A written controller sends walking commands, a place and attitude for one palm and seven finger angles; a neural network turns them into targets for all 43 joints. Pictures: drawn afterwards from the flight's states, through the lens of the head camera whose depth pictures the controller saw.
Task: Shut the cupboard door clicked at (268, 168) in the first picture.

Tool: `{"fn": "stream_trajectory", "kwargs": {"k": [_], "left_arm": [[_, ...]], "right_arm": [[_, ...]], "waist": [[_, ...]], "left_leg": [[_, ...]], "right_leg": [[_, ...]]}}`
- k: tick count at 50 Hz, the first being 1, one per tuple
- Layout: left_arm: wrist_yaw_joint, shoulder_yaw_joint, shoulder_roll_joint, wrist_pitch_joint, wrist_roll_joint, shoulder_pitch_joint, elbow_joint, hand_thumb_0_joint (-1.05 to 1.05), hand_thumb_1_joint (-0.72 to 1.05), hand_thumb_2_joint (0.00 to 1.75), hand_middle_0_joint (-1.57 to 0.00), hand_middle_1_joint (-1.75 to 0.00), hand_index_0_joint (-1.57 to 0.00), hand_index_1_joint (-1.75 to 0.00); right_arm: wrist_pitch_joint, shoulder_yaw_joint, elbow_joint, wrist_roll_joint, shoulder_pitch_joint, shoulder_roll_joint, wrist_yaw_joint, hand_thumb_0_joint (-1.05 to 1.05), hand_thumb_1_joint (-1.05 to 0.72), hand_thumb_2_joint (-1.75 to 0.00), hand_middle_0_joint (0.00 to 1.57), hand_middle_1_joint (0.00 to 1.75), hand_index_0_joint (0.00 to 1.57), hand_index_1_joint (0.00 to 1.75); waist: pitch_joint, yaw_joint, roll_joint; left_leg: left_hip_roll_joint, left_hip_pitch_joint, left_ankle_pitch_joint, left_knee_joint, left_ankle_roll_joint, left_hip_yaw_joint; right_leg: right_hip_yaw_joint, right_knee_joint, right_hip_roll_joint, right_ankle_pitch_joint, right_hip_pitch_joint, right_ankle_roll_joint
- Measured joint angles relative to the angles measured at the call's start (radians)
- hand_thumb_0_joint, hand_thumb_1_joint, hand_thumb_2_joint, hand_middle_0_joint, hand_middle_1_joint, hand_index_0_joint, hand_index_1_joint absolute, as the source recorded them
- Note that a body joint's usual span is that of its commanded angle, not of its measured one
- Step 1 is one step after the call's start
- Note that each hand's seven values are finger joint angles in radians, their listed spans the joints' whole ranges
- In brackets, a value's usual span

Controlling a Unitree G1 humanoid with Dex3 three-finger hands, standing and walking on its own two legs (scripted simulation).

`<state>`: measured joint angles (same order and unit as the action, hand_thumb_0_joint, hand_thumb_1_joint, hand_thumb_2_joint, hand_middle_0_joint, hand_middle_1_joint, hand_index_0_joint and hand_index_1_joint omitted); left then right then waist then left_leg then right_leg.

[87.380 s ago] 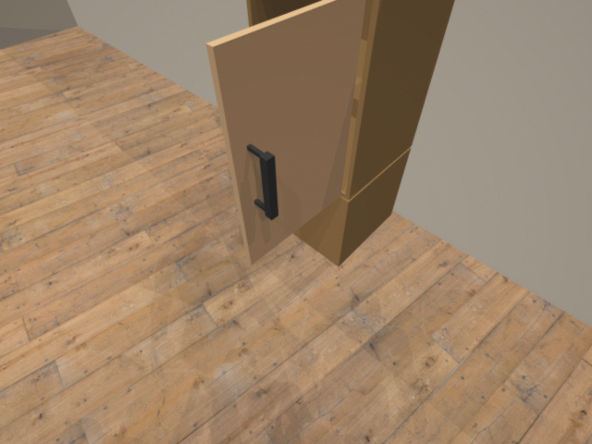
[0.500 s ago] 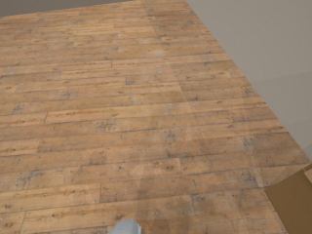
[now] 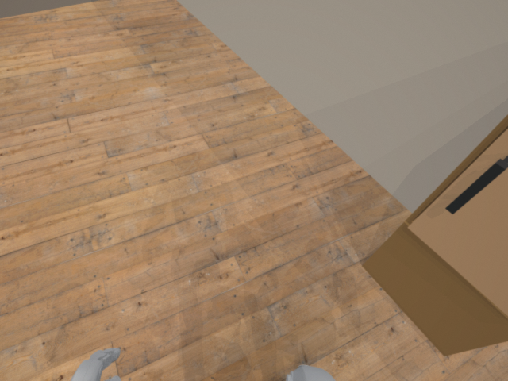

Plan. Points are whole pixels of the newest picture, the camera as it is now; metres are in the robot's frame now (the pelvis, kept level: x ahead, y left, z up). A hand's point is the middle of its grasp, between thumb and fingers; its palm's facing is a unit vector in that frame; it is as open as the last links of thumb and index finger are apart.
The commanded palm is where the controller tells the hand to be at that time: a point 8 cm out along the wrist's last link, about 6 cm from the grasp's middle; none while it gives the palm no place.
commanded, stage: turn to face it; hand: left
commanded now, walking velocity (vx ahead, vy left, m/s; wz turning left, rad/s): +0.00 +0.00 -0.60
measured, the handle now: (479, 184) +0.55 -0.49 -0.05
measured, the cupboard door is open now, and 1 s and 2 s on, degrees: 3 3 3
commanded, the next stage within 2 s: take the last steps up to it in 1.48 s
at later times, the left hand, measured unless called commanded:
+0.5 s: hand (166, 379) +0.14 +0.15 -0.17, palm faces -0.22 -0.95 -0.22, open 7.4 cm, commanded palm none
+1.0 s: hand (206, 299) +0.27 +0.10 -0.17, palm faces -0.55 -0.80 -0.23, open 7.4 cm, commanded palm none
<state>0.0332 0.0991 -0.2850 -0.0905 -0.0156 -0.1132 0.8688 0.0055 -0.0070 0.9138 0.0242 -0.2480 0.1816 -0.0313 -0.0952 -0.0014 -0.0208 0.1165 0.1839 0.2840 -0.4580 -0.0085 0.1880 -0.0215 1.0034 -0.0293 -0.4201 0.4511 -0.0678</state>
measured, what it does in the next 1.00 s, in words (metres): steps on the spot, turning right: right foot, then left foot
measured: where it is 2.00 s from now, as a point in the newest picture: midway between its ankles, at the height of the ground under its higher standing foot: outside the picture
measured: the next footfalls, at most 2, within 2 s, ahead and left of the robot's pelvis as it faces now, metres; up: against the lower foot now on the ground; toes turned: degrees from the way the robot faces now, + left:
right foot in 0.14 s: +0.03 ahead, -0.14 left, +0.00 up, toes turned -10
left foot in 0.58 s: +0.11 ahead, +0.09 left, +0.00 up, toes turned -18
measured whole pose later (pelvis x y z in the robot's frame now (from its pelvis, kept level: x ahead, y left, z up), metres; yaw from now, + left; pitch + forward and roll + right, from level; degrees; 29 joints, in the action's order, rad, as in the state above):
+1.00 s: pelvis +0.05 +0.00 -0.01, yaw -36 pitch +0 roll -2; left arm 0.04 0.09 -0.26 -0.09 -0.02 -0.11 0.88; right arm 0.02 -0.03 0.93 0.03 -0.26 0.22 -0.02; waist -0.10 -0.02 0.01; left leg 0.15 0.16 0.36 -0.54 0.01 0.27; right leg -0.06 0.80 -0.03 -0.41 0.39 -0.04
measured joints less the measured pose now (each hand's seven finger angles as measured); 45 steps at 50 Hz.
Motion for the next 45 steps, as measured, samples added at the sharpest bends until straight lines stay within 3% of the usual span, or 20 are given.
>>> {"fn": "stream_trajectory", "kwargs": {"k": [6, 7, 8, 11, 15, 19, 24, 28, 30, 33, 37, 41, 45], "left_arm": [[0.005, -0.019, 0.034, 0.008, 0.0, 0.017, -0.003, 0.01, 0.91, 0.9, -0.2, -0.3, -0.19, -0.3], [0.006, -0.024, 0.038, 0.015, -0.001, 0.015, -0.009, 0.01, 0.91, 0.9, -0.2, -0.3, -0.19, -0.3], [0.003, -0.028, 0.042, 0.029, -0.003, 0.013, -0.012, 0.01, 0.91, 0.9, -0.2, -0.3, -0.2, -0.3], [-0.014, -0.045, 0.076, 0.051, 0.002, 0.005, -0.007, 0.01, 0.91, 0.9, -0.2, -0.3, -0.2, -0.3], [-0.031, -0.051, 0.095, 0.045, 0.004, -0.035, 0.001, 0.01, 0.91, 0.9, -0.2, -0.3, -0.2, -0.3], [-0.029, -0.05, 0.094, 0.042, 0.001, -0.067, 0.017, 0.01, 0.91, 0.9, -0.2, -0.3, -0.2, -0.3], [-0.026, -0.041, 0.085, 0.043, -0.005, -0.097, 0.026, 0.01, 0.91, 0.9, -0.21, -0.3, -0.2, -0.3], [-0.028, -0.028, 0.066, 0.035, -0.004, -0.115, 0.034, 0.01, 0.91, 0.9, -0.21, -0.3, -0.2, -0.3], [-0.03, -0.018, 0.046, 0.024, 0.005, -0.117, 0.041, 0.01, 0.91, 0.9, -0.21, -0.3, -0.2, -0.3], [-0.028, -0.007, 0.019, 0.009, 0.004, -0.109, 0.051, 0.01, 0.91, 0.9, -0.2, -0.3, -0.2, -0.3], [-0.012, 0.003, 0.0, 0.006, 0.0, -0.089, 0.044, 0.01, 0.91, 0.9, -0.2, -0.3, -0.2, -0.3], [-0.003, 0.005, -0.007, 0.004, 0.001, -0.065, 0.031, 0.01, 0.91, 0.9, -0.2, -0.3, -0.2, -0.3], [0.0, 0.003, -0.003, -0.002, -0.001, -0.036, 0.027, 0.01, 0.91, 0.9, -0.2, -0.3, -0.19, -0.3]], "right_arm": [[0.009, -0.024, 0.02, -0.001, -0.022, 0.03, 0.01, 0.0, -0.9, -0.9, 0.2, 0.3, 0.2, 0.3], [0.012, -0.028, 0.022, -0.004, -0.031, 0.038, 0.013, 0.0, -0.9, -0.9, 0.2, 0.3, 0.2, 0.3], [0.018, -0.033, 0.026, -0.009, -0.036, 0.048, 0.015, 0.0, -0.9, -0.9, 0.2, 0.3, 0.2, 0.3], [0.054, -0.044, 0.039, -0.014, -0.004, 0.083, 0.005, 0.01, -0.9, -0.9, 0.2, 0.3, 0.2, 0.3], [0.063, -0.049, 0.024, -0.011, 0.041, 0.091, 0.008, 0.01, -0.91, -0.9, 0.2, 0.3, 0.2, 0.3], [0.055, -0.049, -0.007, -0.008, 0.075, 0.083, 0.016, 0.01, -0.91, -0.9, 0.2, 0.3, 0.19, 0.3], [0.047, -0.044, -0.025, -0.013, 0.107, 0.072, 0.013, 0.0, -0.91, -0.9, 0.2, 0.3, 0.19, 0.3], [0.029, -0.034, -0.039, -0.022, 0.126, 0.058, 0.007, 0.0, -0.91, -0.9, 0.2, 0.3, 0.19, 0.3], [0.009, -0.025, -0.043, -0.02, 0.126, 0.044, 0.004, 0.0, -0.9, -0.9, 0.2, 0.3, 0.2, 0.3], [0.002, -0.001, -0.052, -0.007, 0.113, 0.021, 0.003, 0.0, -0.9, -0.9, 0.2, 0.3, 0.2, 0.3], [0.002, 0.011, -0.054, -0.001, 0.08, 0.007, -0.006, 0.0, -0.9, -0.9, 0.2, 0.3, 0.2, 0.3], [0.001, 0.008, -0.04, -0.003, 0.053, 0.005, -0.005, 0.0, -0.9, -0.9, 0.2, 0.3, 0.2, 0.3], [0.002, -0.003, -0.019, -0.002, 0.021, 0.012, -0.001, 0.0, -0.9, -0.9, 0.2, 0.3, 0.2, 0.3]], "waist": [[-0.007, -0.027, 0.033], [-0.001, -0.028, 0.037], [0.004, -0.026, 0.043], [-0.011, -0.03, 0.079], [-0.008, -0.022, 0.067], [0.002, -0.013, 0.047], [0.013, 0.015, 0.024], [0.024, 0.035, -0.002], [0.028, 0.036, -0.026], [0.023, 0.042, -0.046], [0.014, 0.037, -0.028], [0.005, 0.031, -0.013], [0.001, 0.014, -0.003]], "left_leg": [[0.041, 0.008, 0.07, -0.102, 0.032, 0.072], [0.049, 0.02, 0.091, -0.14, 0.041, 0.08], [0.059, 0.046, 0.114, -0.204, 0.049, 0.075], [0.025, 0.174, 0.248, -0.51, 0.069, -0.069], [-0.012, 0.291, 0.154, -0.674, 0.09, -0.141], [-0.022, 0.326, 0.081, -0.623, 0.102, -0.18], [-0.048, 0.277, 0.11, -0.455, 0.103, -0.195], [-0.084, 0.171, 0.07, -0.213, 0.09, -0.188], [-0.092, 0.125, 0.011, -0.117, 0.052, -0.167], [-0.073, 0.097, 0.037, -0.117, -0.007, -0.123], [-0.036, 0.041, 0.016, -0.044, -0.014, -0.087], [-0.013, 0.004, 0.008, -0.008, -0.012, -0.036], [0.003, -0.019, 0.027, -0.016, -0.005, 0.02]], "right_leg": [[-0.047, -0.307, 0.007, 0.048, -0.128, 0.037], [-0.053, -0.385, 0.01, 0.113, -0.164, 0.048], [-0.049, -0.424, 0.016, 0.1, -0.184, 0.069], [-0.034, -0.389, 0.037, 0.077, -0.173, 0.097], [0.014, -0.466, 0.045, 0.131, -0.199, 0.099], [0.055, -0.518, 0.057, 0.162, -0.207, 0.098], [0.107, -0.519, 0.073, 0.162, -0.196, 0.087], [0.158, -0.474, 0.086, 0.138, -0.166, 0.061], [0.18, -0.404, 0.091, 0.1, -0.136, 0.053], [0.122, -0.128, 0.093, -0.076, -0.05, 0.039], [0.046, 0.104, 0.062, -0.063, 0.02, 0.012], [0.02, 0.106, 0.022, -0.014, 0.033, -0.001], [-0.001, 0.004, -0.005, 0.007, 0.011, 0.002]]}}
